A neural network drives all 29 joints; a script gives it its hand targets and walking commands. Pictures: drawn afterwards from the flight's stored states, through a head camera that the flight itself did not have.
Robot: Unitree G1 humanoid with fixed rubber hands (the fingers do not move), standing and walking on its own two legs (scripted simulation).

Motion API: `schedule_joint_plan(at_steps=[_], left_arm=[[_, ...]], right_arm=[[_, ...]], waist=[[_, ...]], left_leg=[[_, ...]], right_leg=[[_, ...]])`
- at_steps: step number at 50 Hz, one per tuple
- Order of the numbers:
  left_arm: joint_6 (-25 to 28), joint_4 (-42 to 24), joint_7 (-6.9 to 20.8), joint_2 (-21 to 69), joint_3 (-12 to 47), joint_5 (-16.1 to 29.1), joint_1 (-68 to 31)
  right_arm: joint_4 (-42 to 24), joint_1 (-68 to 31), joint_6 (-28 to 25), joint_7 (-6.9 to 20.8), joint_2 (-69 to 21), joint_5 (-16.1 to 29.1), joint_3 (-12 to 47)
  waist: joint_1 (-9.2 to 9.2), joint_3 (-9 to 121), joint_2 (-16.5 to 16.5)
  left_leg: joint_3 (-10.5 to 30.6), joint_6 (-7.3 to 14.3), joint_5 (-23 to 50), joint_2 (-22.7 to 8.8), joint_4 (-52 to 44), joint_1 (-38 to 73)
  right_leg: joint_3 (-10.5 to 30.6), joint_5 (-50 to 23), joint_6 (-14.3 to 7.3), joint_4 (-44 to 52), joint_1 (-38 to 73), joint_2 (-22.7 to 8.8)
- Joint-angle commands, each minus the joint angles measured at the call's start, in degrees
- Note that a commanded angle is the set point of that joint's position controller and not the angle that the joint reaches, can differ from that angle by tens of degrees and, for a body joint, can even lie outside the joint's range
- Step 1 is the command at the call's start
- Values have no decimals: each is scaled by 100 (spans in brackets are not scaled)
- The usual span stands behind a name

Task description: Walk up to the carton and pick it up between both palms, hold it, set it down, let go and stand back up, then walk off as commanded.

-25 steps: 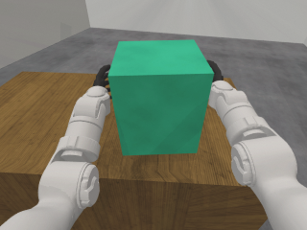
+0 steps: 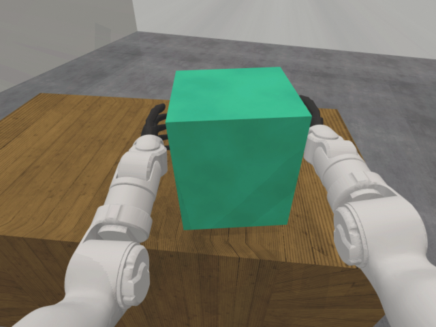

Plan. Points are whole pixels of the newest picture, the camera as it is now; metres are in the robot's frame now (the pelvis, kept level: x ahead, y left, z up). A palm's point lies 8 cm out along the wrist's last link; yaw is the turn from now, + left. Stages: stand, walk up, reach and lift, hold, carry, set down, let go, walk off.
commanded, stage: set down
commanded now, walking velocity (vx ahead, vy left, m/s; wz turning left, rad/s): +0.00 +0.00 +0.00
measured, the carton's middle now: (232, 148) +0.43 +0.03 +0.16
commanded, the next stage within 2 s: none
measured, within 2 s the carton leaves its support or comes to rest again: neither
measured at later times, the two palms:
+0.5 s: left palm (155, 152) +0.39 +0.18 +0.17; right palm (303, 142) +0.46 -0.12 +0.17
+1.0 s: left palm (155, 159) +0.40 +0.18 +0.14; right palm (295, 147) +0.48 -0.11 +0.14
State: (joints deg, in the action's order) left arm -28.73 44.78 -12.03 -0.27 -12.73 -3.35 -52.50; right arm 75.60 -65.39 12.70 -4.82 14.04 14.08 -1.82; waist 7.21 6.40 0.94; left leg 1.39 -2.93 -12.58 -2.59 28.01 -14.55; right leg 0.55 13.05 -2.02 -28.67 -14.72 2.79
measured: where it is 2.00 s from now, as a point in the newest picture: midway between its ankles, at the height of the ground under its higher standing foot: outside the picture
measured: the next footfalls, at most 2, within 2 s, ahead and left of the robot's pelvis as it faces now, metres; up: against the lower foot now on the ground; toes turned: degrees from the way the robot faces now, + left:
none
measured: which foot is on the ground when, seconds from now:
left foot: down 0.00-1.00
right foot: down 0.00-1.00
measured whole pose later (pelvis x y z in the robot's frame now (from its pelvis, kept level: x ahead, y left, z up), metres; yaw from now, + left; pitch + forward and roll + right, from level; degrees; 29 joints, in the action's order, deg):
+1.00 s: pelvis +0.02 +0.00 +0.00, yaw +0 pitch +5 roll +0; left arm -19.2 42.7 -14.7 3.1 -12.7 -3.4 -46.9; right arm 71.8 -60.2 6.0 -2.4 14.6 14.1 -1.8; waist 10.4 5.9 2.3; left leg 1.4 -3.1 -12.9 -2.6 27.6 -20.1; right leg 0.5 13.6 -2.2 -28.4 -20.3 2.8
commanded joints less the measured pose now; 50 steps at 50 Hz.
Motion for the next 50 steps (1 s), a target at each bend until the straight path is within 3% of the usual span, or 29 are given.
schedule_joint_plan(at_steps=[1, 2, 3, 5, 6, 8, 11, 13, 14, 17, 18, 19, 20, 21, 24, 25, 27, 28, 30, 32, 33, 40, 42, 45, 46, 47, 48, 49, 50], left_arm=[[659, -1311, 567, 3763, 816, 37, -4526], [684, -1355, 577, 3898, 937, 128, -4400], [730, -1366, 556, 3995, 980, 53, -4463], [750, -1239, 543, 3855, 823, -10, -4282], [763, -1273, 550, 3794, 758, 42, -4218], [834, -1260, 536, 3810, 710, 50, -4103], [867, -1469, 514, 3866, 875, -44, -4307], [885, -1415, 467, 3860, 841, -18, -4156], [932, -1615, 464, 4047, 1172, 129, -4261], [911, -1398, 508, 3877, 824, -99, -3998], [911, -1509, 502, 3892, 881, 12, -3820], [939, -1642, 484, 3989, 1013, 25, -3997], [976, -1540, 455, 4023, 992, -15, -3857], [981, -1805, 431, 4066, 1194, 104, -4019], [1059, -1921, 378, 3997, 1182, 153, -3915], [1089, -1926, 355, 4098, 1226, 94, -3951], [1051, -1777, 374, 3961, 1088, 110, -3901], [1083, -1649, 342, 4046, 1183, 80, -3893], [1111, -1788, 333, 4112, 1286, 142, -3765], [1170, -1956, 343, 3994, 1205, 173, -3913], [1113, -1468, 342, 3886, 938, -125, -3454], [1313, -1593, 323, 3880, 932, -126, -3626], [1390, -1781, 272, 4004, 1131, -97, -3552], [1426, -1951, 209, 4163, 1417, 137, -3613], [1469, -2114, 165, 4079, 1407, 61, -3446], [1418, -1870, 184, 4032, 1288, -22, -3340], [1406, -2022, 204, 4044, 1338, 3, -3332], [1422, -2121, 202, 4055, 1371, -3, -3221], [1450, -2056, 236, 3920, 1245, -33, -3204]], right_arm=[[-1871, -4536, -444, 1232, -3548, -257, -117], [-2405, -4881, -543, 1196, -3666, -183, 48], [-2380, -4954, -566, 1186, -3653, -180, 48], [-2078, -4601, -562, 1176, -3645, -201, 125], [-2255, -4754, -586, 1191, -3653, -230, 230], [-2238, -4597, -590, 1218, -3790, -257, 324], [-1966, -4414, -582, 1191, -3762, -302, 154], [-2128, -4465, -607, 1227, -3710, -277, 320], [-2254, -4463, -670, 1177, -3689, -190, 367], [-2167, -4355, -685, 1163, -3632, -236, 351], [-2178, -4220, -680, 1182, -3595, -231, 475], [-2123, -4199, -694, 1145, -3658, -255, 374], [-2205, -4275, -739, 1211, -3654, -132, 478], [-2266, -4345, -764, 1182, -3597, -115, 503], [-2521, -4332, -810, 1189, -3681, -44, 840], [-2345, -4234, -797, 1168, -3700, -111, 765], [-2250, -4198, -781, 1181, -3568, -132, 639], [-2203, -4238, -863, 1177, -3499, -244, 459], [-2372, -4197, -886, 1168, -3601, -237, 608], [-2597, -4316, -917, 1147, -3759, -179, 818], [-2059, -3972, -815, 1147, -3572, -332, 637], [-2411, -4209, -1055, 1189, -3608, -452, 508], [-2196, -3924, -1085, 1222, -3573, -491, 530], [-2372, -4106, -1218, 1248, -3226, -452, 461], [-2342, -3864, -1218, 1222, -3452, -425, 662], [-2371, -3888, -1203, 1182, -3379, -417, 615], [-2440, -3869, -1177, 1182, -3359, -383, 722], [-2534, -3713, -1198, 1164, -3335, -399, 718], [-2493, -3738, -1172, 1118, -3461, -438, 767]], waist=[[-35, 2721, -299], [-59, 2974, -371], [-7, 3072, -226], [50, 2982, -360], [207, 3090, -519], [264, 3107, -674], [71, 3052, -477], [226, 3306, -474], [15, 3453, -394], [205, 3116, -483], [221, 3296, -606], [68, 3438, -492], [216, 3348, -383], [138, 3439, -449], [335, 3681, -625], [205, 3744, -529], [245, 3554, -546], [160, 3635, -472], [155, 3793, -541], [307, 3976, -798], [348, 3500, -633], [318, 3778, -691], [345, 4018, -509], [205, 4331, -496], [335, 4499, -475], [254, 4284, -557], [348, 4288, -560], [291, 4386, -475], [327, 4280, -681]], left_leg=[[-70, -6, 1185, 209, -934, 831], [-72, 29, 1309, 207, -871, 805], [-82, -73, 1486, 195, -804, 953], [-81, -17, 1568, 187, -777, 1023], [-130, 62, 1498, 213, -836, 884], [-90, 88, 1639, 168, -774, 999], [-84, -15, 1656, 173, -817, 1017], [-109, -65, 2070, 160, -641, 1180], [-64, -118, 2429, 167, -575, 1284], [-140, -60, 2176, 168, -619, 1065], [-109, -20, 2520, 146, -588, 1216], [-88, -67, 2551, 159, -525, 1280], [-92, -142, 2596, 143, -507, 1239], [-71, -127, 2745, 125, -462, 1287], [-107, -87, 3095, 131, -357, 1281], [-63, -124, 3139, 139, -316, 1361], [-108, -78, 2917, 140, -386, 1291], [-50, -117, 2834, 104, -402, 1360], [-96, -87, 3062, 95, -374, 1275], [-136, -30, 3055, 172, -313, 1159], [-160, -15, 2957, 167, -391, 1086], [-200, -51, 2890, 131, -390, 1019], [-156, -132, 3287, 102, -309, 1256], [-72, -239, 3674, 45, -135, 1540], [-143, -200, 4009, 79, -31, 1569], [-90, -201, 3864, 75, -75, 1593], [-131, -175, 3837, 91, -83, 1451], [-149, -169, 3836, 142, -65, 1440], [-210, -141, 3736, 137, -95, 1238]], right_leg=[[-245, -410, 130, 1295, 424, 210], [-219, -717, 161, 1257, 540, 218], [-235, -783, 135, 1241, 472, 225], [-237, -743, 150, 1288, 373, 236], [-215, -728, 161, 1277, 474, 224], [-202, -857, 193, 1218, 534, 200], [-254, -811, 144, 1259, 447, 225], [-250, -1021, 105, 1198, 386, 258], [-288, -1379, 138, 1180, 438, 254], [-252, -1195, 120, 1232, 574, 232], [-272, -1413, 155, 1171, 485, 240], [-233, -1521, 141, 1198, 493, 223], [-261, -1337, 100, 1197, 420, 269], [-295, -1470, 109, 1200, 401, 281], [-277, -1822, 159, 1113, 492, 295], [-273, -1689, 118, 1138, 458, 273], [-257, -1446, 127, 1246, 282, 275], [-288, -1320, 105, 1257, 131, 247], [-297, -1665, 123, 1213, 174, 258], [-249, -1912, 164, 1150, 459, 270], [-209, -1691, 146, 1196, 339, 227], [-237, -1657, 114, 1185, 315, 235], [-294, -1729, 56, 1189, 164, 265], [-404, -1835, 7, 1181, -52, 331], [-361, -2172, -9, 1125, 46, 336], [-358, -2071, 21, 1222, 82, 307], [-351, -2221, 44, 1171, 133, 285], [-303, -2277, 52, 1161, 159, 278], [-246, -2383, 79, 1118, 345, 236]])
